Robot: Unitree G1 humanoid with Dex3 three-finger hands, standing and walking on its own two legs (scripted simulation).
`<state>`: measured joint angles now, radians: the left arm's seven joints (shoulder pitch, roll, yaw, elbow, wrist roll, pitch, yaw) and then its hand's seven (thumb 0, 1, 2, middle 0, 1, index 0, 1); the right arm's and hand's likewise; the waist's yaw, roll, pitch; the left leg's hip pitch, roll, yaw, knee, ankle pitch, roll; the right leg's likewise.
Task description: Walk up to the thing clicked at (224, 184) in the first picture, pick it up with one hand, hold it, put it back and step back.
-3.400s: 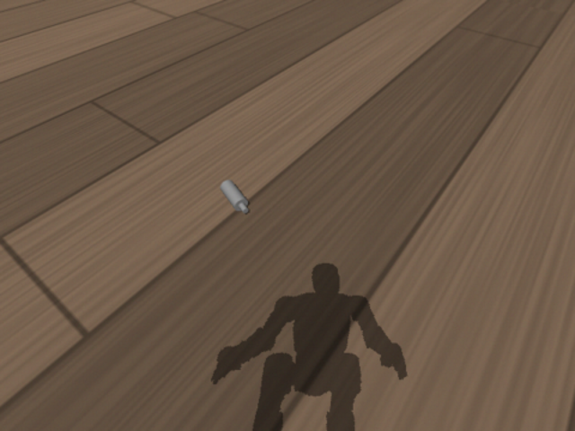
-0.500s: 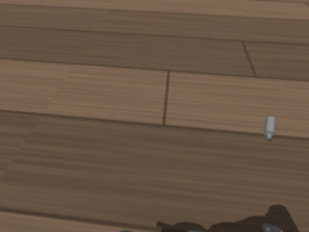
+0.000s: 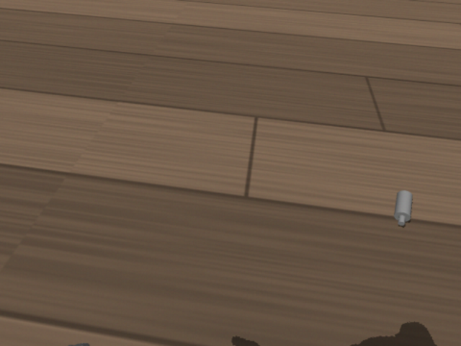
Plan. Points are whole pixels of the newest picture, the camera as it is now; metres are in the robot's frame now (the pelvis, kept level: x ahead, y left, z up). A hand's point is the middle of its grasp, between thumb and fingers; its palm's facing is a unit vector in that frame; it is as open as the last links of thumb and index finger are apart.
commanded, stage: walk up
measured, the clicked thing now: (403, 208) +0.88 -0.91 -0.74
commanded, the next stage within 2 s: stand in 0.10 s
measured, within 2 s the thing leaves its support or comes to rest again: neither
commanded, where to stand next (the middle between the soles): +0.05 +0.00 m, yaw -4 degrees
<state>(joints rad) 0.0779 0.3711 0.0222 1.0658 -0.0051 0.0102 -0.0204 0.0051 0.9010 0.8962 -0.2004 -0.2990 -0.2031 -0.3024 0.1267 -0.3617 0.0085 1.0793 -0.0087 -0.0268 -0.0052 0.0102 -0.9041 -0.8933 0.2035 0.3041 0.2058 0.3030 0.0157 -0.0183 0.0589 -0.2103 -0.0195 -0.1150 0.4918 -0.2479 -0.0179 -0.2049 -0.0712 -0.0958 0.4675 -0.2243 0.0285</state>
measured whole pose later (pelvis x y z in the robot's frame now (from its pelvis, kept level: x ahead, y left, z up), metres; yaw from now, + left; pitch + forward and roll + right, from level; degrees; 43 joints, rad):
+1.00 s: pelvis +0.00 -0.02 +0.01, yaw -2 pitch -3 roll +0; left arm 0.09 0.36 0.00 1.14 0.00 0.00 -0.01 0.00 0.90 0.90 -0.20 -0.30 -0.20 -0.30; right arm 0.12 -0.35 0.00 1.15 -0.01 0.00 0.00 0.01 -0.91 -0.89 0.20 0.30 0.20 0.30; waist 0.01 0.00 0.05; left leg -0.11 0.02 -0.08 0.33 -0.17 -0.04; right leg -0.15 -0.04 -0.06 0.35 -0.16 0.01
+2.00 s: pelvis +0.01 -0.02 +0.01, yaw -3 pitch -2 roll +0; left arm 0.11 0.36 0.00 1.13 0.00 0.00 -0.01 0.00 0.90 0.90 -0.20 -0.30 -0.20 -0.30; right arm 0.12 -0.35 0.01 1.13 -0.01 0.00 0.00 0.01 -0.90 -0.89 0.20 0.30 0.21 0.30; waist 0.01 0.00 0.05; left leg -0.10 0.02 -0.07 0.32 -0.19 -0.04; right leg -0.14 -0.03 -0.06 0.35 -0.17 0.01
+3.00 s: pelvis -0.01 +0.04 -0.01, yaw -17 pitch -1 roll +0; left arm 0.18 0.42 0.05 0.94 0.02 0.05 0.02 0.01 0.90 0.90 -0.20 -0.30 -0.20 -0.30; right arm 0.09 -0.37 -0.09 0.89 -0.04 0.02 0.01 0.01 -0.91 -0.89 0.20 0.30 0.20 0.30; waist 0.02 -0.07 0.15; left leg -0.26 -0.02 0.03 0.57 -0.28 0.03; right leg -0.42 0.04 0.16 0.77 -0.39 0.00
